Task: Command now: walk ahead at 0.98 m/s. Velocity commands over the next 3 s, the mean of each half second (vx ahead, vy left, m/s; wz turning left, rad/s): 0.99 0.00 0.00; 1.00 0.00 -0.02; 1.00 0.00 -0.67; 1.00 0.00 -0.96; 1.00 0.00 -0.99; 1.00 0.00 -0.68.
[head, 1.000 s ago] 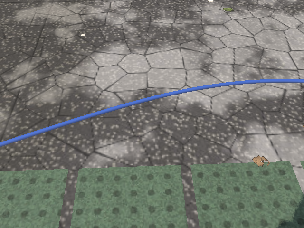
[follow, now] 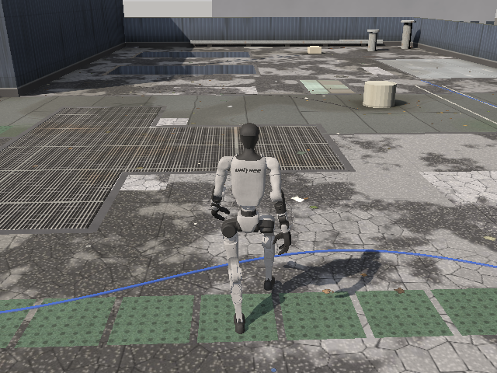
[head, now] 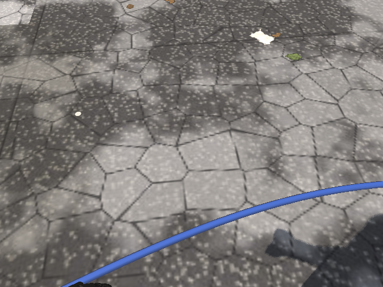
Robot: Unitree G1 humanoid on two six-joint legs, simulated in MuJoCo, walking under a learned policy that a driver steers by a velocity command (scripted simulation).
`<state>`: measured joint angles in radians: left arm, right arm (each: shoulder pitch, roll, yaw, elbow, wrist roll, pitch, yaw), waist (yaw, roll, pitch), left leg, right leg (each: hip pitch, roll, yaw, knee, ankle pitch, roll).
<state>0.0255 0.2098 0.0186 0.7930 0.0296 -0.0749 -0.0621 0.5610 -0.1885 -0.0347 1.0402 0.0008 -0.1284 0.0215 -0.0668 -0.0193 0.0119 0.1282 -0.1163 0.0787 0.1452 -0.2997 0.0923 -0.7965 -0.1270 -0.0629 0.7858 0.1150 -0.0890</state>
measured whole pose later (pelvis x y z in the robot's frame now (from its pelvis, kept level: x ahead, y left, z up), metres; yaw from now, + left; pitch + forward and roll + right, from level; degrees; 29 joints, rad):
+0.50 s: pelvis +0.49 -0.01 +0.00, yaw +0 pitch +1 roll -1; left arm 0.55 0.22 0.04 1.04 -0.01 -0.14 -0.02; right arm -0.02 -0.23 0.01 0.74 -0.03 -0.08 0.06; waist 0.08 0.02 0.03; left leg -0.75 0.12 0.06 0.65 0.15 0.09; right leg 0.21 0.10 -0.05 0.07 -0.30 -0.06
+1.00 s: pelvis +0.98 +0.02 -0.01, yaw +0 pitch +2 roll +0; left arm -0.06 0.23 -0.02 0.73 0.03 -0.08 -0.06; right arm 0.55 -0.23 -0.03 1.03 0.00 -0.13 0.01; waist -0.09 -0.01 0.04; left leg 0.28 -0.08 0.06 0.02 -0.33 0.07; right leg -0.70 -0.06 -0.11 0.57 0.12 -0.12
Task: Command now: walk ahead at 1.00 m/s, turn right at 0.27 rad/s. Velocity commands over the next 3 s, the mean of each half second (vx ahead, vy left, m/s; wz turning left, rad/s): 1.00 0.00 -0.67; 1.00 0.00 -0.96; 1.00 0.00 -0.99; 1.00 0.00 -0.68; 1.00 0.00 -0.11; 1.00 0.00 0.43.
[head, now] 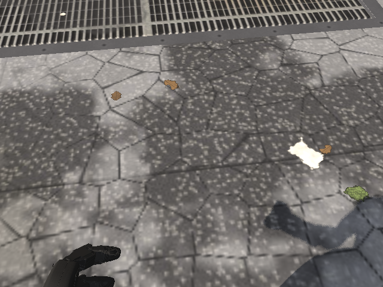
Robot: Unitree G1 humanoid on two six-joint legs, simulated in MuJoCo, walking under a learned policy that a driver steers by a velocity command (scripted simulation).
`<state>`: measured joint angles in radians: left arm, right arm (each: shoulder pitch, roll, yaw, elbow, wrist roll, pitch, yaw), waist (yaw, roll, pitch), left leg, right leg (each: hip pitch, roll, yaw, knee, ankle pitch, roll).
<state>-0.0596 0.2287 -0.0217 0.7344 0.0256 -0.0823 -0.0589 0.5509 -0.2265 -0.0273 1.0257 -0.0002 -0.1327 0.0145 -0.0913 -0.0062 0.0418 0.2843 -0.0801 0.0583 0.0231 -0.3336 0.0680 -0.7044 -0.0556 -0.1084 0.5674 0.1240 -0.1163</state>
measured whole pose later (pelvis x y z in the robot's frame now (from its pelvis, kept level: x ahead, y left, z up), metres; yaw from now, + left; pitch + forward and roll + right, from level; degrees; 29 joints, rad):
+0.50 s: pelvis +0.51 -0.04 -0.01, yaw -22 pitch +3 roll +0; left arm 0.51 0.31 0.09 0.92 0.00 -0.08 -0.02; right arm -0.07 -0.25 0.03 0.61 -0.04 -0.10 0.01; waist 0.14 0.01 0.02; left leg -0.54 0.04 -0.05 0.49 -0.05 0.00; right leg 0.10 0.14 0.27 0.48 -0.49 -0.13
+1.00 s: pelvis +0.89 -0.27 -0.03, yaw -51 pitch +0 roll +1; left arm 0.08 0.31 0.05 0.66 0.03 -0.01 -0.05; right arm 0.42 -0.26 -0.03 0.84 -0.03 -0.05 0.00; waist -0.03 -0.02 0.05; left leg -0.04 0.09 0.12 1.22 -0.37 -0.05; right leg -0.54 0.13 -0.12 0.78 -0.26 -0.22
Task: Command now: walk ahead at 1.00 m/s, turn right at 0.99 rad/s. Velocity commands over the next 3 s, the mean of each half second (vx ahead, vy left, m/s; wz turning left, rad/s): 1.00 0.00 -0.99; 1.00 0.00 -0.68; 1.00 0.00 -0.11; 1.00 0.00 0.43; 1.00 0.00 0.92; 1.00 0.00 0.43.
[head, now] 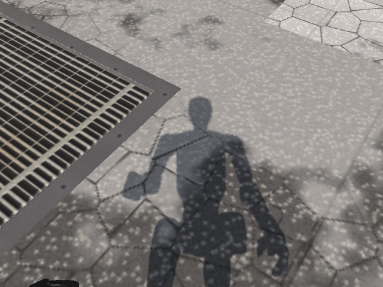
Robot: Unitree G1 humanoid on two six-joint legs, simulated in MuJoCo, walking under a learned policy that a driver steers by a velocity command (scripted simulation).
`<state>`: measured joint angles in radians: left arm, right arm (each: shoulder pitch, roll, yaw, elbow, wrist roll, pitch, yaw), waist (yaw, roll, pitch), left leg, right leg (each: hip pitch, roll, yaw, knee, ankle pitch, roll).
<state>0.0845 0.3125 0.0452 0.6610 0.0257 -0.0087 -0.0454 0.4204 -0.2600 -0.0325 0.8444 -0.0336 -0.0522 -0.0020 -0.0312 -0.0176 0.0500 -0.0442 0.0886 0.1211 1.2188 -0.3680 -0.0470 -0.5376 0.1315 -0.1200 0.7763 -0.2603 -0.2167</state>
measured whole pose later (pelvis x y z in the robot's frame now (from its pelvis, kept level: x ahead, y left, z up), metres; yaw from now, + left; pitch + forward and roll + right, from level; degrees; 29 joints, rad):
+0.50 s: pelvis +0.45 +0.01 +0.04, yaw -28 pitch +1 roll +2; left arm 0.26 0.39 0.07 0.75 0.03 -0.03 -0.03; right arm 0.21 -0.31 -0.04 0.68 -0.05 -0.06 -0.02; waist 0.02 -0.04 0.03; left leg -0.32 0.03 0.07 0.55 -0.25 -0.03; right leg -0.41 0.06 0.05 1.30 -0.32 -0.12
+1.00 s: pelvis +0.80 -0.26 +0.04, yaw -48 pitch +0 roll -1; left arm 0.37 0.30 0.04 0.83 0.02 -0.05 0.00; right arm 0.24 -0.25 0.00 0.72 -0.04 -0.05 0.02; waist 0.00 0.01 0.04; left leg -0.54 0.14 -0.02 1.24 -0.32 0.00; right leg -0.18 0.17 -0.03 0.45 -0.25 -0.16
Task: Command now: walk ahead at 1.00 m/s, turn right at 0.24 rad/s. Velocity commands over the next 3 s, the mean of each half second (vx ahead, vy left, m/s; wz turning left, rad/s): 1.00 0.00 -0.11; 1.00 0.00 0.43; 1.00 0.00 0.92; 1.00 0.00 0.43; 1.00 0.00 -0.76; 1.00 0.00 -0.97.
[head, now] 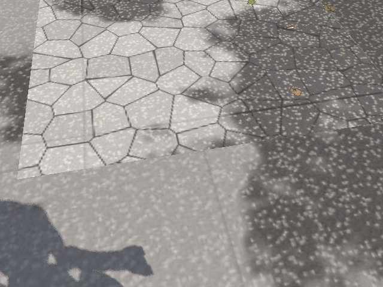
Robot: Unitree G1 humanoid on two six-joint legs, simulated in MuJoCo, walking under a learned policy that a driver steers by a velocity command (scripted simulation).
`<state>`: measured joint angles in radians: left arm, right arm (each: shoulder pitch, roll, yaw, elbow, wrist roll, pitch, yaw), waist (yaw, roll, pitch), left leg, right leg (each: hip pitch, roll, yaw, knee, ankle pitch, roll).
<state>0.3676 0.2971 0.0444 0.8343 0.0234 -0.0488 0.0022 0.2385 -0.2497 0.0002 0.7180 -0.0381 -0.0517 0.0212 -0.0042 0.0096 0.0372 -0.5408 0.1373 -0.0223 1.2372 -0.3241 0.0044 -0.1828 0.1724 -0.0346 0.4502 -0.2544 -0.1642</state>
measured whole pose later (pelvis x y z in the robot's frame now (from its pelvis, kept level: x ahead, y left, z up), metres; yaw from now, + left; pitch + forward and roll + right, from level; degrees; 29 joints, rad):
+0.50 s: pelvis +0.49 +0.05 +0.01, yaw -2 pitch +0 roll +3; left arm 0.13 0.27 -0.01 0.74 0.04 -0.06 -0.04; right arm 0.48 -0.29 -0.05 0.92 -0.02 -0.08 0.02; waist -0.03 -0.03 0.00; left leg -0.08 -0.09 0.09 0.33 -0.26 0.06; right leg -0.68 -0.08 0.06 1.11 -0.20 -0.07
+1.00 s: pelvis +0.97 -0.01 +0.00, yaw +13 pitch +1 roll -2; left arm 0.46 0.29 0.05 0.95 0.02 -0.12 -0.01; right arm 0.13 -0.32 -0.05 0.74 -0.02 0.00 0.06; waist 0.04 0.05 0.01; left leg -0.77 0.11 0.06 1.06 -0.03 0.09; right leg 0.06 0.03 -0.24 0.25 -0.33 -0.02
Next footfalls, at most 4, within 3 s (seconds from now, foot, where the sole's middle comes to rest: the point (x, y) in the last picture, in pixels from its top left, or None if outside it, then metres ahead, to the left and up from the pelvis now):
0.26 left None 0.48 0.14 -0.77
0.70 right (223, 181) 0.92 -0.11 -0.77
1.16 left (173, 114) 1.31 0.11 -0.77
1.58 right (164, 58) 1.75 0.18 -0.77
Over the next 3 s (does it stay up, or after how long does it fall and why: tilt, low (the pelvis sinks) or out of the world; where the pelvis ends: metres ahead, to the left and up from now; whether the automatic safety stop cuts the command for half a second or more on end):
stays up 2.48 0.95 0.00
